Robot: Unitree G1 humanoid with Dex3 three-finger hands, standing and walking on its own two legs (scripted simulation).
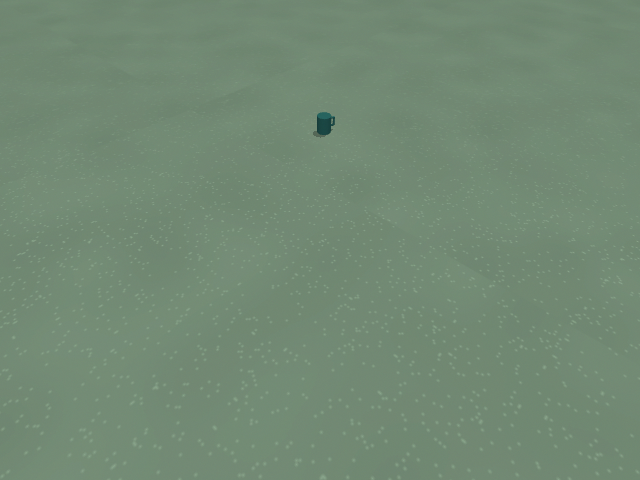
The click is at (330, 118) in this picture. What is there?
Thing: mug
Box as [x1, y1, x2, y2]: [317, 112, 334, 134]
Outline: 318,113 317,132 320,134 327,134 330,132 330,126 334,124 334,116 331,117 330,114 326,112
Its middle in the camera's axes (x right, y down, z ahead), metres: +0.04 -0.75 +2.41
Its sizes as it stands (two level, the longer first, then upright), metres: 0.121 0.087 0.106
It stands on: the floor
